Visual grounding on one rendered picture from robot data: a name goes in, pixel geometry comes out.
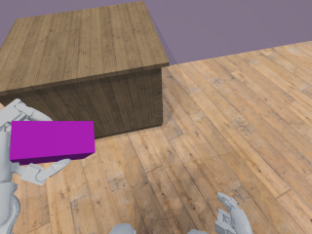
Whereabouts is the table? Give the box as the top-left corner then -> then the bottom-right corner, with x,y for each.
0,1 -> 170,139

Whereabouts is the left robot hand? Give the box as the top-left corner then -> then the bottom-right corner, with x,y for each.
0,98 -> 71,186

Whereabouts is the sponge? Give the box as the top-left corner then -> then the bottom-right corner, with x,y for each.
10,121 -> 96,166

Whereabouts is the right robot hand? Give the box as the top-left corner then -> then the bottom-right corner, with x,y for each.
214,192 -> 253,234

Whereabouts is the robot left forearm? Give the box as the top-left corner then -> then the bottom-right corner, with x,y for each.
0,181 -> 21,234

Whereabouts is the left robot thigh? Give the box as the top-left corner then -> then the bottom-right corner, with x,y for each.
109,223 -> 137,234

